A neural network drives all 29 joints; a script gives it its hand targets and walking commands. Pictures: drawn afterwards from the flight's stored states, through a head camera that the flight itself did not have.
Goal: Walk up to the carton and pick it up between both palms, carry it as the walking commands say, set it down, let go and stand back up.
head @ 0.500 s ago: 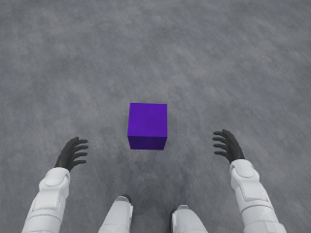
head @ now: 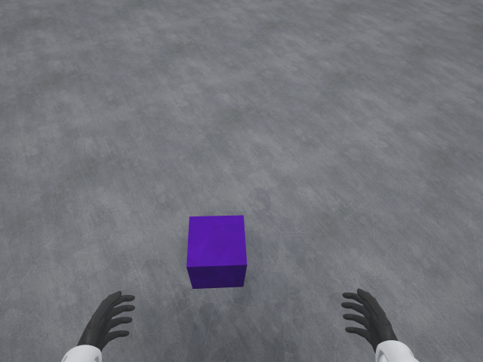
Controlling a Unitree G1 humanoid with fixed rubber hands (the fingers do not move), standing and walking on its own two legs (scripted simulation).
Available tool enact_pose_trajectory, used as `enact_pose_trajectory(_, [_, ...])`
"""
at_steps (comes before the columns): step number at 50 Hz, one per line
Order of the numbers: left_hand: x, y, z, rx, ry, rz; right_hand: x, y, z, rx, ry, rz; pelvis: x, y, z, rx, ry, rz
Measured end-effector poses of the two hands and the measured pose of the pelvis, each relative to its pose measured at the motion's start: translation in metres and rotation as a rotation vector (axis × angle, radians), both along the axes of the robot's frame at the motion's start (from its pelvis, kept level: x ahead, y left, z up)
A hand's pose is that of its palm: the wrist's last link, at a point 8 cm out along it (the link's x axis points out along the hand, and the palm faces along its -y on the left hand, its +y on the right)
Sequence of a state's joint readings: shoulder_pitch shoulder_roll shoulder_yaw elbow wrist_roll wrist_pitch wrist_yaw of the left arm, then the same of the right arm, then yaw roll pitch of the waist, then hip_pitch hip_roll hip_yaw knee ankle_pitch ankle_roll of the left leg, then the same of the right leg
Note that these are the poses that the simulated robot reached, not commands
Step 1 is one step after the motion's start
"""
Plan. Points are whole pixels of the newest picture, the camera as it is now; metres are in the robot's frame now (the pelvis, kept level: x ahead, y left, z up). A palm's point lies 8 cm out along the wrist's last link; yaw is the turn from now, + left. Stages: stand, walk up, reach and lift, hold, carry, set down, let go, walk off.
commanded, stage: let go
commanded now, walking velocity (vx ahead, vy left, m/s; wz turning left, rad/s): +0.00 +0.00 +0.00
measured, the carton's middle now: (217, 253) +0.56 +0.05 -0.64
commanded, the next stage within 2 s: stand in 0.28 s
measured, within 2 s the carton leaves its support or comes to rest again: neither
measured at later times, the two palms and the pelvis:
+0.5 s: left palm (62, 331) +0.19 +0.29 -0.07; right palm (410, 341) +0.16 -0.28 -0.06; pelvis +0.03 +0.00 +0.00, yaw +0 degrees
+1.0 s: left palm (60, 329) +0.19 +0.29 -0.07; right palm (407, 329) +0.18 -0.28 -0.06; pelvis +0.05 +0.00 +0.00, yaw +0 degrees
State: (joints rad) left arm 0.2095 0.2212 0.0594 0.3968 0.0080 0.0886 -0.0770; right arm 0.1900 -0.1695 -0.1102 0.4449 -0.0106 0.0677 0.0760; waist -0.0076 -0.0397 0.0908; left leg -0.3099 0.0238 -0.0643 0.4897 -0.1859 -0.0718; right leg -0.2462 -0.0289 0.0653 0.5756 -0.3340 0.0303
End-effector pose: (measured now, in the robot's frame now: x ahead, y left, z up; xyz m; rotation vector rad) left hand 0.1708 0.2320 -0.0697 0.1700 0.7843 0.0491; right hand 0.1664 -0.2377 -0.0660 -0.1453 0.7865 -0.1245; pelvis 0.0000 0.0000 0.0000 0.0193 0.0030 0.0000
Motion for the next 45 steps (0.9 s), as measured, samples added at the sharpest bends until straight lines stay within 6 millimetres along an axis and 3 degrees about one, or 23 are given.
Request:
enact_pose_trajectory(13, [-0.003,0.001,-0.004,0.016,0.042,0.005,-0.004,-0.001,0.006,-0.005,-0.022,-0.016,-0.002,0.001,0.0,-0.001,-0.016,0.0])
enact_pose_trajectory(19, [0.0,0.03,-0.002,0.099,0.003,0.018,-0.009,-0.024,0.007,-0.134,0.011,0.001,0.011,0.002,-0.002,-0.007,-0.002,-0.003])
enact_pose_trajectory(26, [0.02,0.055,0.002,0.163,-0.024,0.005,-0.005,-0.043,0.011,-0.204,0.025,-0.008,0.033,0.004,-0.004,-0.009,0.025,-0.004])
enact_pose_trajectory(33, [0.029,0.055,-0.001,0.176,-0.007,0.009,0.007,-0.047,0.01,-0.205,0.02,-0.023,0.045,0.001,-0.004,-0.006,0.042,-0.005])
enact_pose_trajectory(45, [0.025,0.057,-0.001,0.191,0.01,0.025,0.014,-0.048,0.006,-0.197,0.008,-0.017,0.048,0.0,-0.005,-0.006,0.046,-0.005])
